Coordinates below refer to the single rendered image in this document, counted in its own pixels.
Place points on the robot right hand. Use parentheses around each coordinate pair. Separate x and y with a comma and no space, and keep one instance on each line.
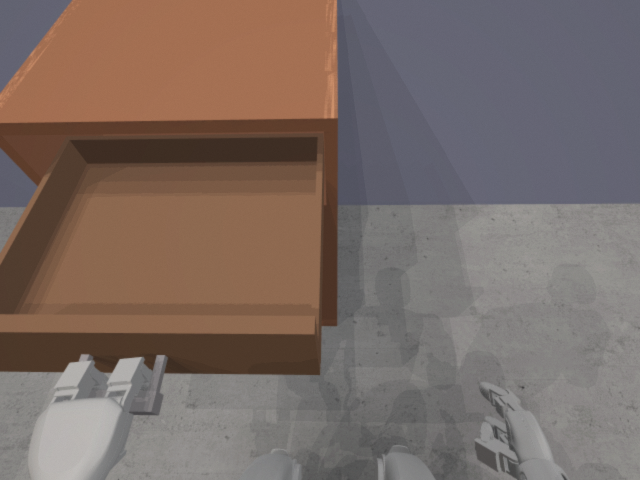
(515,442)

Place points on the robot right forearm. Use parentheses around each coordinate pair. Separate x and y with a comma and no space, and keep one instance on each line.
(540,469)

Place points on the right robot thigh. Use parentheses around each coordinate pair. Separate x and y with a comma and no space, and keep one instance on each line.
(401,466)

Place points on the drawer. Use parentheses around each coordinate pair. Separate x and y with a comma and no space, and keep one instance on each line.
(205,248)

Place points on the robot left hand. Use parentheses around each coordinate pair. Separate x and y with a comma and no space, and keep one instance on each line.
(84,438)

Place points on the right robot shin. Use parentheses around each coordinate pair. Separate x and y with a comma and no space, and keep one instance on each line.
(399,448)

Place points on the cabinet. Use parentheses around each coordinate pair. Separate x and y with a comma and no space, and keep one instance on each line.
(182,67)

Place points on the handle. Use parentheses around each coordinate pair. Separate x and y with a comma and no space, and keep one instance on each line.
(146,402)

